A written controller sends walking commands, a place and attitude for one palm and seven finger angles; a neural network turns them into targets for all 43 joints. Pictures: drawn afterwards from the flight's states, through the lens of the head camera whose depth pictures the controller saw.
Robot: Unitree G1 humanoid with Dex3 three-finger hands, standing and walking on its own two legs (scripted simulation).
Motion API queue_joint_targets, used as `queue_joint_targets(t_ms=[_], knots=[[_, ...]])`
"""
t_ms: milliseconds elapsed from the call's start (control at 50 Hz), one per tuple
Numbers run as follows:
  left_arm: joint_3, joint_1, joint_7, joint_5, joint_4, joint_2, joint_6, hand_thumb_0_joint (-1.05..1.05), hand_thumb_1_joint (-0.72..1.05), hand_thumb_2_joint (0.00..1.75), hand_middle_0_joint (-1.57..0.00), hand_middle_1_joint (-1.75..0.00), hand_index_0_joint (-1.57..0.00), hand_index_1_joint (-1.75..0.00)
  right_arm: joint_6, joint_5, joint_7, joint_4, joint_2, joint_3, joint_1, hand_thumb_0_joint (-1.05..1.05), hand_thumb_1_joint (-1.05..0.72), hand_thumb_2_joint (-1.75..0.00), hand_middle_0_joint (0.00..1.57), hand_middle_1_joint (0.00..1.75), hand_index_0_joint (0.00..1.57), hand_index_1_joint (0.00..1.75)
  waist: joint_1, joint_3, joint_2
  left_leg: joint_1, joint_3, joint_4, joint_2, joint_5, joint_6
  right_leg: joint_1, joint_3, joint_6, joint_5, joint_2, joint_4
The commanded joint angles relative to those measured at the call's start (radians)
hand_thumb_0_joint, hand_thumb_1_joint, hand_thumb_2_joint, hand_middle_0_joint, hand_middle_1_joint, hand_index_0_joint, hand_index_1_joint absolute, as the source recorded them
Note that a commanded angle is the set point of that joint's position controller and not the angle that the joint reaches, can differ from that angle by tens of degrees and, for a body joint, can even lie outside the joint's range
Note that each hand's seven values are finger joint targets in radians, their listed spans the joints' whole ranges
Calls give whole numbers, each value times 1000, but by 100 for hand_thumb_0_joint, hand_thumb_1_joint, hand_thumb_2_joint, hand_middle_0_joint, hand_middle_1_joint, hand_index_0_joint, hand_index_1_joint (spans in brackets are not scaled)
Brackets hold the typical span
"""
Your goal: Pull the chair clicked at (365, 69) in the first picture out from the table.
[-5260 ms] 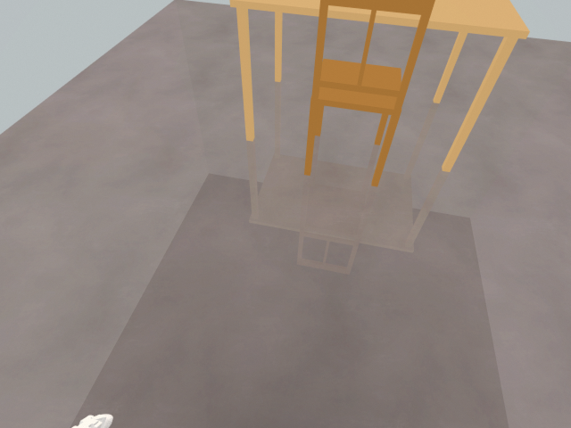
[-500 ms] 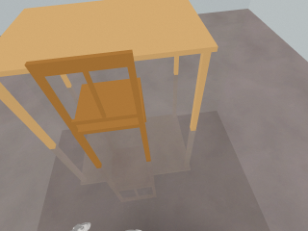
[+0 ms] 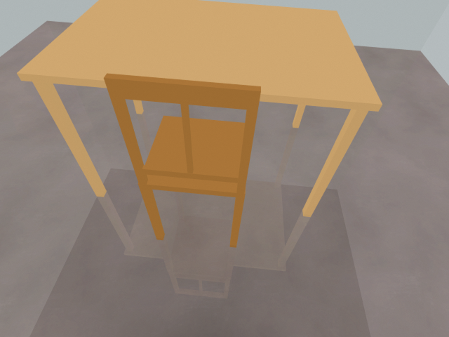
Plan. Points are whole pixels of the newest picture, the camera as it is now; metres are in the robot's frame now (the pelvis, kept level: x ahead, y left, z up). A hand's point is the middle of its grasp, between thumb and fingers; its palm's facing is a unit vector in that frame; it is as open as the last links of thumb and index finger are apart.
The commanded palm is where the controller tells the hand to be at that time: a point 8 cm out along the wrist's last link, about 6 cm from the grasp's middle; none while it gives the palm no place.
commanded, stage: take the last steps up to it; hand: left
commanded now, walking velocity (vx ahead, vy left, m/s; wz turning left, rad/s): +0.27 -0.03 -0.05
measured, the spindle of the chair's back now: (187, 141) +0.63 +0.19 -0.09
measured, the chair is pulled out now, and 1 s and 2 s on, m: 0.00 0.00 0.00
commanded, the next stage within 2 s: come to a stop and stand still in 0.30 s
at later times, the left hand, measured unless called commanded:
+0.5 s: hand (168, 270) +0.28 +0.17 -0.17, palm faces -0.04 -0.97 -0.24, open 7.3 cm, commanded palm none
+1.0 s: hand (128, 303) +0.20 +0.24 -0.18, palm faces +0.03 -0.98 -0.20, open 7.3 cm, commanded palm none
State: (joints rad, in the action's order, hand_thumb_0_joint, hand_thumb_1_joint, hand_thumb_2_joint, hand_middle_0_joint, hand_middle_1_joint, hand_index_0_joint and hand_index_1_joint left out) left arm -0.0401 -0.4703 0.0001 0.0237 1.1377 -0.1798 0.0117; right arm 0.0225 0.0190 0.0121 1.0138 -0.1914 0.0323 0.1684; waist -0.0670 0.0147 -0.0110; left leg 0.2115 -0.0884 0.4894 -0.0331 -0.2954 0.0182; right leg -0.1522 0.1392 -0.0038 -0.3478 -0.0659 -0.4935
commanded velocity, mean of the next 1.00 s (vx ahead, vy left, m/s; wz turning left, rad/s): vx -0.01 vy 0.01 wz -0.02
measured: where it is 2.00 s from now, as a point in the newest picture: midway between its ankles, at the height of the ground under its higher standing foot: outside the picture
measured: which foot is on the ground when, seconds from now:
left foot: down 0.00-0.42, up 0.44-0.84, down 0.86-1.00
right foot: up 0.00-0.40, down 0.42-0.86, up 0.88-1.00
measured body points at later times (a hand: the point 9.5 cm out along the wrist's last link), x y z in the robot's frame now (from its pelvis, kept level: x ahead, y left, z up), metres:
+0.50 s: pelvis +0.16 -0.02 -0.02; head +0.19 -0.03 +0.43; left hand +0.28 +0.22 -0.15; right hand +0.07 -0.23 -0.18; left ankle +0.02 +0.10 -0.67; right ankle +0.24 -0.11 -0.74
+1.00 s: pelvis +0.16 +0.04 +0.01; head +0.18 +0.07 +0.45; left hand +0.20 +0.29 -0.16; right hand +0.20 -0.19 -0.14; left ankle +0.18 +0.13 -0.74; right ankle +0.16 -0.10 -0.70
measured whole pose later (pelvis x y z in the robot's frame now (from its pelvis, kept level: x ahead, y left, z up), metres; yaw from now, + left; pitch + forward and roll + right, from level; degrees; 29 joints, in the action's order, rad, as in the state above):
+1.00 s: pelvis +0.16 +0.04 +0.01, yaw -2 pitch -1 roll -1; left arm -0.06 -0.23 -0.03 0.02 1.04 -0.21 -0.05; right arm -0.02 0.02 -0.04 1.03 -0.14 0.02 0.22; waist -0.03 0.05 -0.05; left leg 0.22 -0.05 0.45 0.01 -0.22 0.05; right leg -0.38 -0.01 -0.01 -0.40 -0.02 -0.82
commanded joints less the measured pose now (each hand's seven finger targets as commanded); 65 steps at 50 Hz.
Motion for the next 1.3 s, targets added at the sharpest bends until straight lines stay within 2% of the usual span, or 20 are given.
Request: queue_joint_targets(t_ms=[0,100,280,340,380,400,420,520,580,720,780,820,840,860,960,1080,1160,1180,1220,1280], knots=[[-4,192,-1,6,-136,-59,26,0,90,90,-20,-30,-20,-30,13,9,-34,46,-207,41,312,0,-90,-90,20,30,20,30,176,71,229,-279,475,-333,-375,-167,187,-553,-85,32,-189,-1,-514],[-10,119,15,3,-79,-34,13,0,90,90,-20,-30,-20,-30,47,-3,-45,23,-79,9,203,0,-90,-90,20,30,20,30,68,103,116,-180,149,-297,-233,415,153,-481,-95,-1,62,-42,-588],[-8,307,13,-6,-153,-29,6,0,90,90,-20,-30,-20,-30,44,9,-51,81,-96,12,272,0,-90,-90,20,30,20,30,87,132,150,-198,46,-201,-218,743,127,-374,-34,39,123,4,-244],[-14,202,6,-6,-130,-54,17,0,90,90,-20,-30,-20,-30,36,5,-50,92,-115,16,250,0,-90,-90,20,30,20,30,25,67,125,-173,31,-44,-217,863,103,-155,0,72,157,65,-137],[-36,-9,-4,1,-64,-141,42,0,90,90,-20,-30,-20,-30,38,-12,-41,90,-97,17,253,0,-90,-90,20,30,20,30,-59,-78,1,-5,-16,307,-120,622,42,207,-110,110,458,-22,-29],[-54,-58,-15,-1,-53,-217,52,0,90,90,-20,-30,-20,-30,44,-27,-43,78,-30,12,328,0,-90,-90,20,30,20,30,-34,-187,-199,208,-32,630,42,-116,-2,389,-490,238,937,-316,19],[-45,-32,-22,-20,-67,-226,47,0,90,90,-20,-30,-20,-30,27,-34,-57,71,-42,12,327,0,-90,-90,20,30,20,30,-17,-241,-161,150,88,747,34,-334,-2,303,-502,316,1162,-393,61],[-11,316,-54,-1,-154,-130,10,0,90,90,-20,-30,-20,-30,-52,-22,-49,89,23,7,276,0,-90,-90,20,30,20,30,108,-25,-12,50,110,533,-28,-212,-30,-190,-215,217,753,-256,148],[-23,301,-47,-1,-162,-141,-8,0,90,90,-20,-30,-20,-30,-71,-12,-36,67,10,16,249,0,-90,-90,20,30,20,30,84,-28,-118,102,78,514,-6,-150,-46,-192,-223,196,522,-235,193],[-42,296,-46,11,-193,-159,-28,0,90,90,-20,-30,-20,-30,-61,-11,-29,-1,-4,29,150,0,-90,-90,20,30,20,30,58,-49,-160,99,62,333,2,-132,-53,-137,-243,195,376,-215,177],[-44,290,-43,4,-192,-158,-34,0,90,90,-20,-30,-20,-30,-47,-7,-29,2,-8,23,184,0,-90,-90,20,30,20,30,77,-51,-153,-22,38,78,17,4,-45,-174,-239,137,193,-171,142],[-29,269,-36,-8,-190,-106,-41,0,90,90,-20,-30,-20,-30,-30,-3,-28,-2,-62,27,202,0,-90,-90,20,30,20,30,83,-31,71,-83,181,-163,-95,27,-10,-256,-172,59,-11,-72,-3],[-22,253,-33,-13,-204,-58,-46,0,90,90,-20,-30,-20,-30,-26,8,-31,-39,-127,31,159,0,-90,-90,20,30,20,30,64,25,260,71,377,-288,-263,40,64,-247,-83,5,-81,19,-115],[-22,275,-38,-3,-191,-77,-58,0,90,90,-20,-30,-20,-30,-26,9,-38,-54,-137,31,74,0,-90,-90,20,30,20,30,65,62,315,195,430,-363,-298,10,104,-203,-120,-9,-145,38,-254],[-12,172,-31,-3,-107,-68,-46,0,90,90,-20,-30,-20,-30,-16,-2,-57,-39,-97,9,22,0,-90,-90,20,30,20,30,26,-12,133,-19,214,-255,-182,280,122,-233,-160,-14,-60,34,-401],[18,176,-39,-11,-66,-51,-33,0,90,90,-20,-30,-20,-30,-15,-9,-56,38,-106,15,131,0,-90,-90,20,30,20,30,77,-54,133,-196,238,-189,-191,538,135,-135,-118,-25,-62,17,-64],[28,104,-49,-13,-8,-79,-9,0,90,90,-20,-30,-20,-30,-7,-27,-49,53,-60,2,115,0,-90,-90,20,30,20,30,72,-32,34,-100,170,-131,-89,349,22,21,-200,12,266,-66,190],[32,113,-48,-14,-6,-83,-9,0,90,90,-20,-30,-20,-30,-7,-25,-45,57,-55,0,113,0,-90,-90,20,30,20,30,80,-11,60,-102,167,-165,-73,265,6,-8,-193,19,242,-81,180],[32,142,-44,-13,-3,-69,-4,0,90,90,-20,-30,-20,-30,-16,-18,-44,73,-56,-1,115,0,-90,-90,20,30,20,30,83,31,-110,-104,147,-157,-68,246,7,-52,-194,21,224,-55,180],[37,143,-45,-15,-4,-55,-6,0,90,90,-20,-30,-20,-30,-18,-16,-41,92,-64,-5,123,0,-90,-90,20,30,20,30,86,68,-76,-102,146,-187,-63,143,5,-100,-208,21,98,-54,204]])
